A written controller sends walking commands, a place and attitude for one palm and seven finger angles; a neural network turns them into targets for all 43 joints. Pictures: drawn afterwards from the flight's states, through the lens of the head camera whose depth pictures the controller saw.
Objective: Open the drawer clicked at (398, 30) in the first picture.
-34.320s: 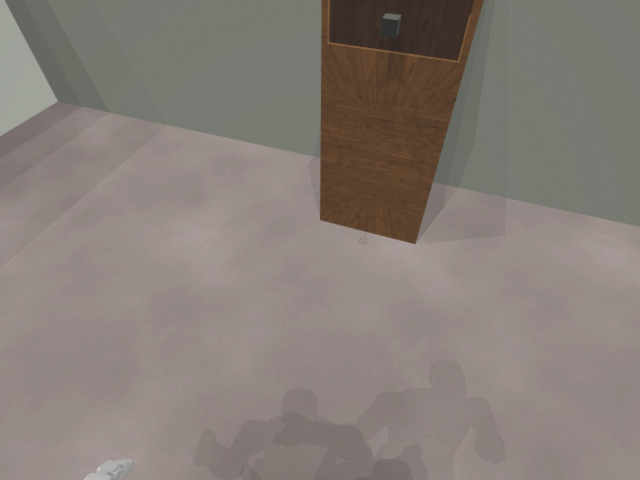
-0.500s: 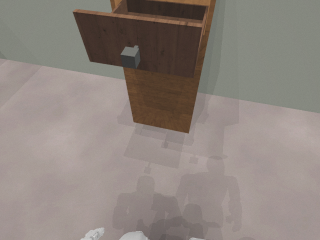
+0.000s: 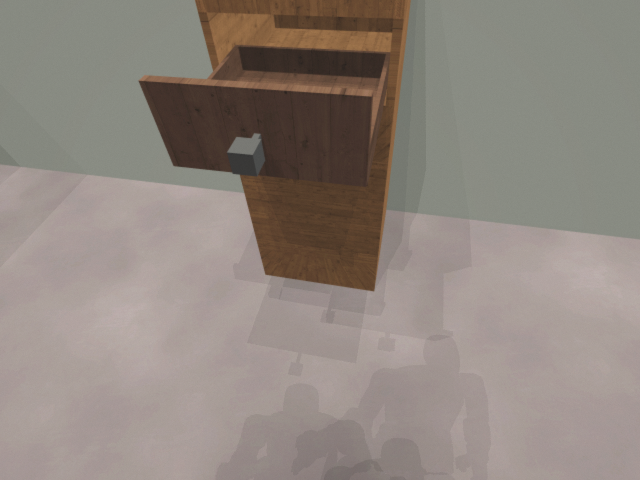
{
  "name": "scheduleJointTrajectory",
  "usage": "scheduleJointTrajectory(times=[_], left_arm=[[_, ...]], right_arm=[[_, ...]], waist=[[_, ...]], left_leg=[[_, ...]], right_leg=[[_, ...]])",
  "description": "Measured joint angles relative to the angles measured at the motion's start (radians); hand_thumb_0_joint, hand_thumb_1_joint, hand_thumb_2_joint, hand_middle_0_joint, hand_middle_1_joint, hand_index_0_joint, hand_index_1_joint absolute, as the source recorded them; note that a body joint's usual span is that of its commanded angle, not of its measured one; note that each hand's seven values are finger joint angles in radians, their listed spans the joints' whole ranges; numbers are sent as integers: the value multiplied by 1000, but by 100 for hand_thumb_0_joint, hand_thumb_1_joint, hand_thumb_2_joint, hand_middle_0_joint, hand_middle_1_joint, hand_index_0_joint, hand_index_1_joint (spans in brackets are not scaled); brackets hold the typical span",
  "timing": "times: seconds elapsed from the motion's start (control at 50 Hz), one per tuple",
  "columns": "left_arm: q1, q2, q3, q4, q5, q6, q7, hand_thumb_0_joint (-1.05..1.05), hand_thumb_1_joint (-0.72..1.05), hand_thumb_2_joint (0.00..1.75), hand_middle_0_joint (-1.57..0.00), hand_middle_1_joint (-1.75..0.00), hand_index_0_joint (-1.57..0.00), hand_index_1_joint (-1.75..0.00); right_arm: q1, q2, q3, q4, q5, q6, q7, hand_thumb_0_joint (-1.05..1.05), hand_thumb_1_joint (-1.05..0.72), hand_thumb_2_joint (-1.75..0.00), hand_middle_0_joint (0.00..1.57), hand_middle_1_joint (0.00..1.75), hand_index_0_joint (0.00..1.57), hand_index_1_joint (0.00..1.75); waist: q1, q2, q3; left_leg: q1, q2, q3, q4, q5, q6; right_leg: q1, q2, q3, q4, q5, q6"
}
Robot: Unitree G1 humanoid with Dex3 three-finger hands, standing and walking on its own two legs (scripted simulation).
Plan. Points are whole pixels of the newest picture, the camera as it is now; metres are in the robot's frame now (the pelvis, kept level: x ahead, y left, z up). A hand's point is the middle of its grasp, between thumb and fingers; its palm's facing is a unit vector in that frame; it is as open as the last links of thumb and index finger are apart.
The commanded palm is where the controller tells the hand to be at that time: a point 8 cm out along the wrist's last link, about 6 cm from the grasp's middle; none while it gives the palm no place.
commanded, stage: let the arm hang, fingers relaxed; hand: left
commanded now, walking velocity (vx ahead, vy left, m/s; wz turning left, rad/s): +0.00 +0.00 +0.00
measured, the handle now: (250, 149) +0.60 +0.15 +0.09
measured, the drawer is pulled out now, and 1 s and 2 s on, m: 0.30 0.30 0.30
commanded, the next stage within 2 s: look to check the result in 0.24 s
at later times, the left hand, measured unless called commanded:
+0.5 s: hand out of the picture +0.05 +0.18 -0.17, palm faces +0.00 -0.97 -0.26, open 7.4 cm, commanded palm none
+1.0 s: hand out of the picture +0.06 +0.17 -0.17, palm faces +0.00 -0.97 -0.22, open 7.4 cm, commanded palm none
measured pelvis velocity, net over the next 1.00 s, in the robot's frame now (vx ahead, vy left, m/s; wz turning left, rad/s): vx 0.03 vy -0.01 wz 0.00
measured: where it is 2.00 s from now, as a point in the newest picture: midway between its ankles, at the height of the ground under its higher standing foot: outside the picture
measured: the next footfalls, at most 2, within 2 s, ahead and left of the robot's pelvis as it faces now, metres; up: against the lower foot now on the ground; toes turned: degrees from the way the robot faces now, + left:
none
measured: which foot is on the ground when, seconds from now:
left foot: down 0.00-1.00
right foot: down 0.00-1.00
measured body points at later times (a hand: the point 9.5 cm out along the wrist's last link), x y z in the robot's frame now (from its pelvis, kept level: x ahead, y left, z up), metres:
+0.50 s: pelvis +0.01 -0.02 +0.00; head +0.04 -0.03 +0.45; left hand +0.05 +0.23 -0.15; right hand +0.00 -0.25 -0.17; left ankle -0.01 +0.10 -0.75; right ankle +0.03 -0.09 -0.75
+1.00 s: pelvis +0.03 -0.01 +0.00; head +0.06 -0.02 +0.45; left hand +0.06 +0.22 -0.15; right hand +0.03 -0.24 -0.16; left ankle -0.01 +0.10 -0.75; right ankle +0.03 -0.09 -0.75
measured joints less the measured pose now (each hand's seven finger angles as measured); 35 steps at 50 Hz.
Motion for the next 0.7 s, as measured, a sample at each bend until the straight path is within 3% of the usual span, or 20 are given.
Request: scheduleJointTrajectory(times=[0.34,0.7], left_arm=[[-42,-2,5,12,-4,-8,2,0,90,90,-20,-30,-20,-30],[-25,-12,6,16,-6,-4,10,0,90,90,-20,-30,-20,-30]], right_arm=[[33,-1,3,40,-3,4,-6,1,-91,-90,20,30,20,30],[26,32,6,34,-2,5,-11,1,-91,-90,20,30,20,30]], waist=[[-18,-26,7],[-13,-18,21]], left_leg=[[12,26,-6,-8,-7,-24],[13,32,-10,-8,-23,-28]], right_leg=[[22,26,-6,-30,4,-21],[25,32,-9,-34,-10,-24]])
